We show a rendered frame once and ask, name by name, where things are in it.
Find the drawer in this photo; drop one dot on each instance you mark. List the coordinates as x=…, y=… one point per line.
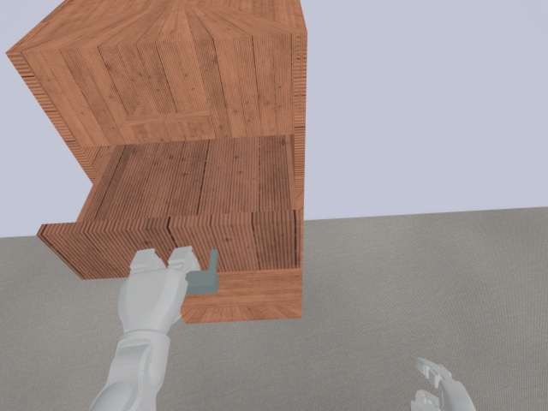
x=236, y=195

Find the cabinet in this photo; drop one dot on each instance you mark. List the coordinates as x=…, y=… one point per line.
x=92, y=63

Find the left robot hand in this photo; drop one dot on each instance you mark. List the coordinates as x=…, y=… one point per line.
x=152, y=295

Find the robot left forearm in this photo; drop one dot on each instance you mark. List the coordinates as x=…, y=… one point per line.
x=136, y=373

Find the right robot hand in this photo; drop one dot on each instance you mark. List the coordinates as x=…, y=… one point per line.
x=452, y=395

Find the handle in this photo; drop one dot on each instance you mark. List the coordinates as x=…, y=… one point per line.
x=168, y=125
x=204, y=282

